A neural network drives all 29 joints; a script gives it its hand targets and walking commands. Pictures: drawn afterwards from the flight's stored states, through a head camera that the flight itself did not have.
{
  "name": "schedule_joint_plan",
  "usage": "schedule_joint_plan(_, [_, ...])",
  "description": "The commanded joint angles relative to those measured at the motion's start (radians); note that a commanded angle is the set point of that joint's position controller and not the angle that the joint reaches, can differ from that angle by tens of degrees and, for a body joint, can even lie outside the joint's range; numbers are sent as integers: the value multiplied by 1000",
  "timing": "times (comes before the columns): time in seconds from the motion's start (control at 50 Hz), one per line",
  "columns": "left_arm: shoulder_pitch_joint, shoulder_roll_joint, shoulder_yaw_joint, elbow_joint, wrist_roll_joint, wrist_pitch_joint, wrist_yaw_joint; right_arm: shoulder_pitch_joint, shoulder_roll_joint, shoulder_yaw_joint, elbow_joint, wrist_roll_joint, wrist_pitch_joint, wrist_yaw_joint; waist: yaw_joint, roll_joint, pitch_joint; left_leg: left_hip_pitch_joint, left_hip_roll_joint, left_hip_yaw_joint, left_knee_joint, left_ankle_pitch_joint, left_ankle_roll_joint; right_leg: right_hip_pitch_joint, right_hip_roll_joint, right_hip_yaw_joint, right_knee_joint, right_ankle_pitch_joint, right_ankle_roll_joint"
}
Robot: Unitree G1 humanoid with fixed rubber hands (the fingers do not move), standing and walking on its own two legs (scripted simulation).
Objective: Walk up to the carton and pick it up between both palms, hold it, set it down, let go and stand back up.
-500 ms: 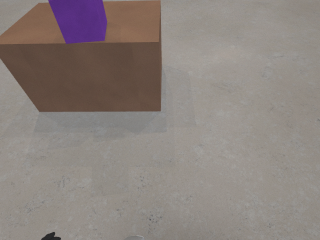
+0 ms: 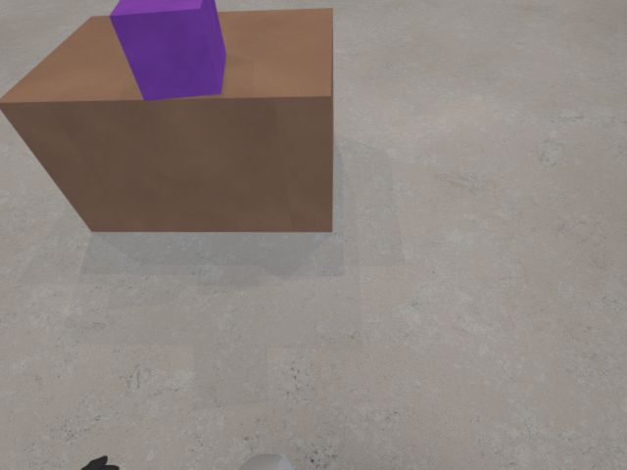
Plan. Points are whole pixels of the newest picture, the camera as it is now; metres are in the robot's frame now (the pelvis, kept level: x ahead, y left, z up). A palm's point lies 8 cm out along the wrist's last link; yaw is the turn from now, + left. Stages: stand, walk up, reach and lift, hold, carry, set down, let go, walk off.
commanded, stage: walk up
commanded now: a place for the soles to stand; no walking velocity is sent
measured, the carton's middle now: (177, 37) +1.29 +0.48 +0.00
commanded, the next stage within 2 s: none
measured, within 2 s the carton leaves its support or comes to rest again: neither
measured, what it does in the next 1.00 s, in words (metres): walks ahead: left foot, then right foot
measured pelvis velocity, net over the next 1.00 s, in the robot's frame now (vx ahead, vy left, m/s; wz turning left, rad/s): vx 0.18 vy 0.13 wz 0.01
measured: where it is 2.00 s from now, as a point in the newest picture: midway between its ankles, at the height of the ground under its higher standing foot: (246, 439)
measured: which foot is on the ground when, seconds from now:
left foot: up 0.00-0.08, down 0.10-0.44, up 0.46-0.70, down 0.72-1.00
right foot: down 0.00-0.12, up 0.14-0.40, down 0.42-0.74, up 0.76-1.00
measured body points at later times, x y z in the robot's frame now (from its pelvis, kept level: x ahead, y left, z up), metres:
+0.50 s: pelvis +0.10 +0.05 +0.00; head +0.12 +0.03 +0.44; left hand +0.17 +0.36 -0.10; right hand +0.15 -0.26 -0.14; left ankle +0.07 +0.15 -0.69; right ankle +0.15 -0.09 -0.72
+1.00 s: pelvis +0.18 +0.13 +0.00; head +0.22 +0.12 +0.45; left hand +0.24 +0.44 -0.11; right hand +0.24 -0.19 -0.13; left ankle +0.18 +0.22 -0.72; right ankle +0.21 -0.02 -0.70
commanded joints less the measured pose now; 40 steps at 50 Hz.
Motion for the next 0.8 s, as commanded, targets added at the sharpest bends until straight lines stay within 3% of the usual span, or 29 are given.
schedule_joint_plan(0.0, [9,421,139,-25,30,-14,10,-24,-222,-60,-126,-29,-25,22,-3,-299,-21,-117,100,3,-151,-84,-11,116,-274,263,-314,-325,-241])
schedule_joint_plan(0.04, [-68,410,132,-40,31,-3,4,72,-214,-69,-89,-28,-37,16,-68,-286,-78,63,88,54,-353,-7,8,78,-238,182,-205,-236,-205])
schedule_joint_plan(0.06, [-94,364,118,-44,35,8,5,185,-221,-80,-40,-34,-48,3,-130,-172,-128,255,49,61,-470,33,0,-28,-171,89,2,-191,-166])
schedule_joint_plan(0.08, [-54,269,83,-43,38,20,6,254,-265,-98,-4,-47,-53,-16,-159,48,-124,411,37,-45,-547,-37,1,-220,-66,-21,266,-208,-110])
schedule_joint_plan(0.1, [-35,173,49,-52,27,26,8,224,-327,-103,-33,-58,-51,-29,-156,245,-61,407,198,-450,-660,-281,41,-488,75,-43,503,-363,-31])
schedule_joint_plan(0.12, [-82,261,70,-63,14,30,21,149,-373,-99,-81,-40,-56,-34,-153,166,3,313,317,-752,-850,-522,119,-573,88,32,559,-351,-42])
schedule_joint_plan(0.14, [-139,318,78,-55,10,23,19,87,-364,-91,-94,-20,-56,-36,-141,21,98,229,314,-741,-866,-487,126,-548,31,98,560,-250,-51])
schedule_joint_plan(0.16, [-119,322,82,-36,5,16,10,61,-334,-81,-95,-21,-60,-43,-108,-11,116,248,278,-635,-800,-287,101,-525,6,84,528,-175,-51])
schedule_joint_plan(0.2, [-23,298,79,-1,-1,7,4,62,-263,-63,-99,-23,-67,-52,-81,42,4,391,211,-423,-664,171,97,-446,-12,49,416,-139,-38])
schedule_joint_plan(0.24, [-9,276,71,-4,-10,0,4,107,-236,-56,-100,-22,-71,-52,-97,65,-61,485,207,-338,-585,455,145,-391,1,24,289,-201,-23])
schedule_joint_plan(0.34, [-9,239,66,-18,-12,-23,13,116,-244,-56,-113,-21,-56,-54,-98,70,-105,486,204,-257,-469,693,193,-246,64,-41,11,-142,-19])
schedule_joint_plan(0.36, [33,228,66,-4,-11,-29,15,77,-236,-53,-125,-19,-50,-52,-69,61,-131,442,169,-187,-402,712,177,-140,85,-68,-102,-52,-19])
schedule_joint_plan(0.38, [140,227,73,32,-9,-36,20,-8,-223,-47,-156,-12,-44,-49,2,27,-178,295,121,-86,-272,703,145,97,93,-83,-248,104,-29])
schedule_joint_plan(0.4, [267,296,103,64,6,-39,32,-61,-163,-24,-192,-4,-47,-46,86,-58,-230,64,71,-30,-111,579,89,364,17,32,-254,198,-72])
schedule_joint_plan(0.42, [334,389,135,61,21,-42,42,-55,-101,-1,-221,-5,-54,-40,120,-258,-268,-230,2,25,65,195,25,588,-205,364,-255,129,-156])
schedule_joint_plan(0.44, [301,454,151,52,16,-38,49,-91,-164,-10,-204,-21,-42,-41,109,-242,-217,-398,-20,-13,141,-118,-5,553,-367,656,-329,-127,-266])
schedule_joint_plan(0.46, [233,456,151,33,3,-27,48,-134,-235,-26,-188,-30,-31,-43,92,-158,-109,-410,51,-100,187,-126,-12,413,-418,669,-335,-231,-327])
schedule_joint_plan(0.48, [168,424,144,17,4,-24,45,-131,-229,-26,-178,-32,-29,-34,66,-136,-16,-416,86,-90,198,-96,-11,318,-406,579,-351,-268,-332])
schedule_joint_plan(0.5, [100,396,134,3,4,-21,38,-98,-222,-31,-163,-32,-25,-24,29,-140,41,-373,118,-95,163,-57,-11,220,-367,479,-362,-311,-299])
schedule_joint_plan(0.54, [73,391,122,-3,15,-19,32,-49,-227,-46,-132,-31,-23,-6,5,-199,52,-257,111,-48,72,-25,-15,107,-288,348,-352,-278,-253])
schedule_joint_plan(0.62, [34,431,138,-18,31,-14,19,-68,-223,-55,-126,-27,-26,14,7,-312,-7,-130,105,9,-124,-82,-13,96,-275,278,-282,-287,-250])
schedule_joint_plan(0.64, [3,430,137,-25,33,-10,17,-39,-222,-60,-115,-27,-30,12,-15,-320,-27,-66,105,25,-199,-73,-4,86,-272,256,-250,-247,-239])
schedule_joint_plan(0.66, [-47,422,133,-33,31,-2,15,38,-216,-65,-86,-29,-37,8,-67,-302,-67,55,91,57,-327,-4,1,52,-246,198,-164,-168,-213])
schedule_joint_plan(0.68, [-78,368,115,-39,35,9,15,159,-225,-78,-35,-37,-47,-4,-135,-184,-121,260,53,66,-439,48,-11,-57,-177,96,49,-108,-170])
schedule_joint_plan(0.7, [-31,269,79,-34,38,20,15,239,-269,-97,2,-48,-53,-21,-166,44,-124,419,42,-22,-521,-7,-19,-233,-69,-17,316,-126,-115])
schedule_joint_plan(0.72, [-14,167,43,-44,26,25,18,214,-327,-100,-24,-58,-51,-35,-166,244,-60,410,198,-416,-637,-222,16,-489,77,-16,536,-349,-42])
schedule_joint_plan(0.74, [-51,256,65,-54,13,33,32,133,-380,-97,-75,-41,-57,-40,-155,170,-23,309,326,-719,-839,-454,91,-549,93,41,596,-352,-48])
schedule_joint_plan(0.76, [-111,323,77,-48,8,28,30,64,-370,-88,-87,-23,-54,-41,-145,30,71,226,319,-708,-852,-454,106,-529,37,102,605,-259,-55])
schedule_joint_plan(0.78, [-93,328,82,-34,3,22,22,39,-338,-79,-91,-24,-58,-47,-111,2,102,242,285,-601,-788,-261,84,-524,10,88,575,-185,-56])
